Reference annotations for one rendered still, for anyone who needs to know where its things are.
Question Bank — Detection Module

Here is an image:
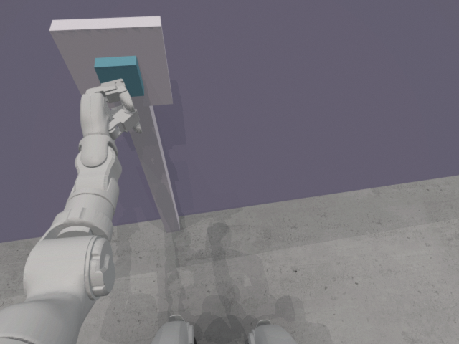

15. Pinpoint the left robot hand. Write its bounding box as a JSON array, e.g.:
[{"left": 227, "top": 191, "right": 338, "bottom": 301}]
[{"left": 80, "top": 79, "right": 142, "bottom": 142}]

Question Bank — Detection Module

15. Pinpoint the panel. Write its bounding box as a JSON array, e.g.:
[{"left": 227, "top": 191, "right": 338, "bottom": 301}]
[{"left": 49, "top": 16, "right": 180, "bottom": 233}]

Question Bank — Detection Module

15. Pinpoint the button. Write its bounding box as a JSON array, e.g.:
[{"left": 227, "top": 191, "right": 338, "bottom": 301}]
[{"left": 94, "top": 56, "right": 144, "bottom": 97}]

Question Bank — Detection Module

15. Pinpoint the left robot thigh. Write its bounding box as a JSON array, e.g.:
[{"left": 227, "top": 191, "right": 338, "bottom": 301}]
[{"left": 151, "top": 320, "right": 194, "bottom": 344}]

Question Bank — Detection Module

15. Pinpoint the left robot upper arm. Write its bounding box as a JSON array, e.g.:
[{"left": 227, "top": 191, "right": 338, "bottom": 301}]
[{"left": 0, "top": 235, "right": 115, "bottom": 344}]

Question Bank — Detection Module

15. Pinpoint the robot left shin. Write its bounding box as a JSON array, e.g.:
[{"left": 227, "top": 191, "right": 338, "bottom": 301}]
[{"left": 168, "top": 315, "right": 185, "bottom": 322}]

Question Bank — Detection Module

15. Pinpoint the robot left forearm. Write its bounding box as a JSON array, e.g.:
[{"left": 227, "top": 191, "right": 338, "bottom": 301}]
[{"left": 23, "top": 134, "right": 122, "bottom": 297}]

